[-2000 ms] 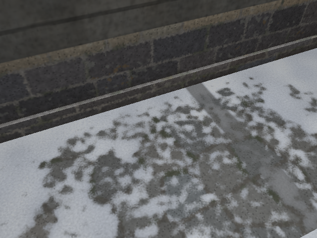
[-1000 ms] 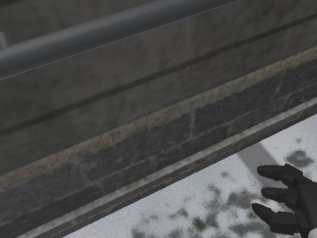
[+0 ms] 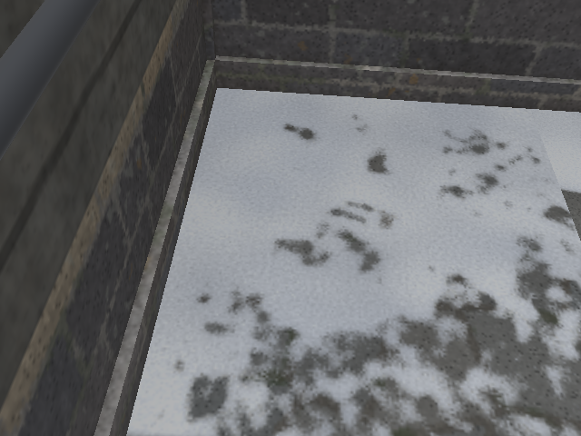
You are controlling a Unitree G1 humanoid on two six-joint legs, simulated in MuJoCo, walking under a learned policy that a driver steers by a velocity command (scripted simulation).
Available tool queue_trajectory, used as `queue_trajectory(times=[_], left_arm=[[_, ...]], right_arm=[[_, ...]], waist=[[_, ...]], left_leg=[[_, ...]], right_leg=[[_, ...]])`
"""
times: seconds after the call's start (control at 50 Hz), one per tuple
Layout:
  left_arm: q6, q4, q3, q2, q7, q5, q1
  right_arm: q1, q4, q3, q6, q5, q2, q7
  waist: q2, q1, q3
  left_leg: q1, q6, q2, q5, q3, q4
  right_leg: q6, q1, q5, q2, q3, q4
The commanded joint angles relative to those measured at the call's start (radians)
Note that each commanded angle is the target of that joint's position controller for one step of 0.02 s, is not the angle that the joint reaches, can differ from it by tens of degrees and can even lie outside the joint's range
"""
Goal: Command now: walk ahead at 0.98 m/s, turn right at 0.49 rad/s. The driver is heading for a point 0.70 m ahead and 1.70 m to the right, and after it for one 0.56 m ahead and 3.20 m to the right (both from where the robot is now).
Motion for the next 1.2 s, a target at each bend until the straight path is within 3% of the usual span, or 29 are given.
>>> queue_trajectory(times=[0.02,0.1,0.18,0.2,0.24,0.26,0.28,0.3,0.32,0.34,0.38,0.46,0.58,0.66,0.72,0.74,0.76,0.78,0.8,0.82,0.84,0.86,0.88,0.92,0.98,1.08,1.12,1.18,1.2], left_arm=[[-0.004,-0.118,-0.021,-0.003,-0.002,-0.002,-0.057],[-0.026,-0.139,-0.025,0.016,-0.015,-0.021,-0.146],[-0.014,-0.109,-0.013,0.039,-0.023,-0.015,-0.123],[-0.008,-0.108,0.008,0.076,-0.026,-0.009,-0.100],[0.005,0.019,0.080,0.188,-0.032,-0.010,0.324],[0.011,0.073,0.093,0.273,-0.016,-0.008,0.402],[-0.019,0.062,0.058,0.334,-0.013,0.012,0.330],[-0.054,0.049,0.031,0.217,-0.032,0.017,0.276],[-0.067,0.065,0.016,0.155,-0.047,0.008,0.241],[-0.074,0.076,0.011,0.147,-0.055,0.013,0.176],[-0.081,0.076,-0.005,0.100,-0.056,0.050,0.079],[-0.101,0.105,-0.012,0.064,-0.014,0.021,0.165],[-0.090,0.202,-0.020,0.034,0.027,-0.004,0.291],[-0.071,0.271,-0.004,0.056,0.036,-0.014,0.291],[-0.054,0.301,0.015,0.089,0.029,0.017,0.274],[-0.046,0.274,0.021,0.115,0.017,0.039,0.179],[-0.051,0.206,0.007,0.083,0.015,0.072,0.090],[-0.055,0.200,-0.043,-0.095,0.003,0.006,0.340],[-0.050,0.200,-0.029,0.033,0.017,-0.043,0.240],[-0.052,0.176,-0.010,0.098,0.020,-0.035,0.084],[-0.056,0.165,-0.010,0.089,0.023,-0.019,0.016],[-0.059,0.153,-0.007,0.065,0.019,-0.004,-0.033],[-0.053,0.143,-0.009,0.033,0.013,-0.027,-0.006],[-0.024,0.128,-0.015,-0.014,0.013,-0.045,-0.013],[-0.011,0.049,-0.040,-0.055,-0.002,-0.032,-0.097],[-0.011,0.003,-0.022,0.032,-0.040,-0.005,-0.220],[-0.022,-0.018,-0.005,0.062,-0.059,-0.004,-0.252],[-0.004,0.058,0.077,0.220,-0.059,-0.021,0.104],[0.010,0.148,0.112,0.275,-0.041,-0.016,0.341]], right_arm=[[0.072,0.006,-0.015,-0.012,0.006,-0.096,0.001],[-0.017,0.014,-0.023,-0.034,0.020,-0.163,0.005],[0.010,0.064,-0.048,-0.036,0.048,-0.248,0.021],[0.011,0.074,-0.041,-0.023,0.054,-0.258,0.013],[-0.043,0.053,-0.026,-0.005,0.032,-0.228,0.013],[-0.053,0.011,0.016,-0.018,0.020,-0.052,0.015],[0.093,-0.053,0.056,-0.052,0.023,0.064,0.025],[0.062,-0.043,0.031,-0.062,0.080,-0.024,0.028],[-0.013,-0.052,0.027,-0.060,0.102,-0.049,0.035],[-0.074,-0.054,0.035,-0.055,0.080,-0.038,0.033],[-0.076,-0.050,0.030,-0.039,0.048,-0.034,0.042],[-0.206,-0.079,0.016,-0.026,0.017,-0.060,0.045],[-0.566,-0.201,0.039,-0.070,0.017,0.021,0.087],[-0.634,-0.247,0.017,-0.081,0.044,-0.029,0.106],[-0.470,-0.247,-0.021,-0.081,0.057,-0.113,0.070],[-0.227,-0.206,-0.032,-0.071,0.073,-0.136,0.048],[0.089,-0.132,-0.040,-0.052,0.060,-0.192,0.025],[0.079,-0.099,-0.030,-0.065,0.023,-0.204,0.049],[0.047,-0.121,-0.020,-0.061,0.015,-0.081,0.049],[-0.012,-0.103,-0.013,-0.056,0.008,-0.044,0.036],[-0.034,-0.071,-0.014,-0.050,0.002,-0.044,0.036],[-0.052,-0.043,-0.007,-0.049,-0.010,-0.021,0.042],[-0.072,-0.020,0.001,-0.052,-0.029,0.001,0.043],[-0.107,0.021,0.013,-0.054,-0.004,0.055,0.059],[-0.166,0.052,0.006,-0.053,0.019,-0.005,0.059],[-0.139,0.063,-0.006,-0.060,0.028,-0.117,0.045],[-0.067,0.073,-0.014,-0.049,0.030,-0.187,0.043],[-0.113,0.046,-0.033,-0.006,0.026,-0.274,0.036],[-0.181,0.023,-0.026,-0.012,0.034,-0.244,0.029]], waist=[[0.171,0.002,0.138],[0.267,0.035,0.136],[0.243,0.081,0.180],[0.205,0.117,0.180],[0.153,0.356,-0.066],[-0.112,0.300,-0.055],[-0.576,0.113,-0.245],[-0.365,0.107,-0.180],[-0.197,0.099,-0.071],[-0.076,0.074,-0.004],[-0.093,-0.003,0.035],[-0.033,0.035,0.106],[0.010,0.127,0.167],[-0.032,0.101,0.155],[-0.098,-0.006,-0.024],[-0.142,-0.150,-0.169],[-0.056,-0.245,-0.396],[0.509,-0.061,-0.601],[0.418,-0.119,-0.491],[0.296,-0.138,-0.262],[0.101,-0.113,-0.118],[0.045,-0.083,-0.026],[0.091,-0.030,0.003],[0.111,0.008,0.044],[0.087,0.058,0.150],[0.014,0.036,0.194],[0.035,0.041,0.137],[0.197,0.266,-0.084],[0.102,0.371,-0.139]], left_leg=[[0.145,0.190,0.267,-0.096,-0.312,-0.330],[-0.017,0.165,0.209,-0.071,-0.085,-0.467],[-0.011,0.165,0.235,0.153,0.062,-0.519],[0.011,0.170,0.246,0.416,0.097,-0.422],[-0.094,0.155,0.202,0.884,0.128,0.150],[-0.333,0.089,0.104,0.130,0.083,0.607],[-0.453,0.117,-0.051,-0.241,-0.148,0.898],[-0.523,0.124,-0.041,-0.131,-0.217,0.999],[-0.595,0.136,-0.008,-0.030,-0.168,0.977],[-0.587,0.137,0.048,0.055,-0.141,0.912],[-0.472,0.126,0.095,0.172,-0.143,0.808],[-0.548,0.070,0.072,0.281,-0.135,0.539],[-0.441,0.030,-0.071,0.549,-0.034,0.019],[-0.319,0.050,-0.106,0.569,-0.075,-0.162],[-0.024,0.071,-0.161,0.397,-0.038,-0.095],[0.264,0.104,-0.090,0.379,-0.084,-0.051],[0.664,0.135,0.099,0.178,-0.263,0.087],[0.989,0.323,0.390,-0.147,-0.828,-0.095],[0.888,0.279,0.342,-0.364,-0.877,-0.223],[0.688,0.226,0.292,-0.273,-0.666,-0.258],[0.497,0.210,0.257,-0.062,-0.528,-0.294],[0.367,0.205,0.220,0.093,-0.426,-0.317],[0.283,0.206,0.206,0.168,-0.355,-0.332],[0.209,0.198,0.189,0.241,-0.220,-0.362],[0.067,0.195,0.226,0.367,-0.088,-0.431],[0.063,0.131,0.139,0.500,0.180,-0.500],[0.164,0.120,0.161,0.972,0.209,-0.416],[0.172,0.115,0.183,1.564,0.207,0.119],[-0.065,0.073,0.109,1.191,0.183,0.501]], right_leg=[[0.018,-0.410,0.048,-0.083,0.108,0.059],[0.041,-0.170,0.208,-0.162,-0.047,-0.382],[-0.002,0.129,0.161,-0.115,-0.169,-0.565],[-0.030,0.209,0.103,-0.079,-0.176,-0.605],[-0.106,0.680,0.113,0.013,-0.217,-0.681],[-0.103,0.761,-0.021,-0.125,0.104,-0.739],[-0.140,0.772,-0.354,-0.268,0.671,-1.133],[-0.129,0.693,-0.452,-0.334,0.770,-1.276],[-0.155,0.606,-0.416,-0.356,0.669,-1.236],[-0.164,0.485,-0.304,-0.335,0.556,-1.200],[-0.169,0.307,-0.124,-0.219,0.376,-1.128],[-0.217,0.347,0.007,-0.199,0.337,-1.245],[-0.198,0.357,0.378,-0.147,0.214,-1.311],[-0.151,0.511,0.540,-0.181,0.235,-1.267],[-0.123,0.588,1.092,-0.161,0.229,-0.980],[-0.110,0.488,1.130,-0.145,0.230,-0.735],[-0.102,0.279,0.835,-0.084,0.219,-0.412],[-0.056,-0.071,-0.163,0.044,0.193,-0.056],[-0.060,-0.168,-0.095,-0.036,0.135,0.013],[-0.062,-0.210,-0.009,-0.078,0.080,-0.008],[-0.062,-0.187,0.039,-0.114,0.043,-0.036],[-0.062,-0.158,0.068,-0.140,0.030,-0.076],[-0.060,-0.121,0.083,-0.177,0.037,-0.081],[-0.069,-0.143,0.065,-0.222,0.010,-0.096],[-0.064,-0.230,0.128,-0.271,0.003,-0.163],[-0.072,-0.095,0.494,-0.204,-0.133,-0.540],[-0.105,0.056,0.495,-0.093,-0.247,-0.609],[-0.164,0.512,0.270,0.034,-0.295,-0.582],[-0.218,0.859,0.361,-0.002,-0.177,-0.705]])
